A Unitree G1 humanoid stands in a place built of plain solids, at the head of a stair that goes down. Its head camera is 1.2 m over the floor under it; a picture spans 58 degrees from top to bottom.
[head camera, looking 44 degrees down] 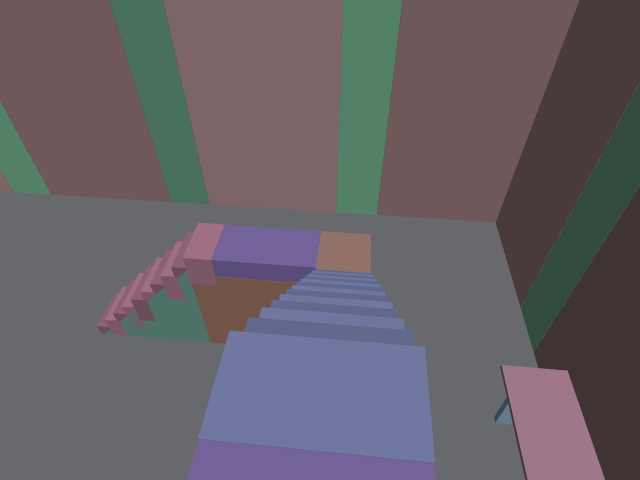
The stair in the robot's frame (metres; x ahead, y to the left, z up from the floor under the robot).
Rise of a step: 0.18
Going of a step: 0.19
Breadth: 0.63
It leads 6 degrees to the right of straight ahead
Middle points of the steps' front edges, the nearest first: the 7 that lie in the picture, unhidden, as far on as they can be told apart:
0.78 -0.02 0.00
0.97 -0.04 -0.18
1.15 -0.05 -0.36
1.34 -0.07 -0.54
1.52 -0.09 -0.72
1.71 -0.11 -0.90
1.89 -0.13 -1.08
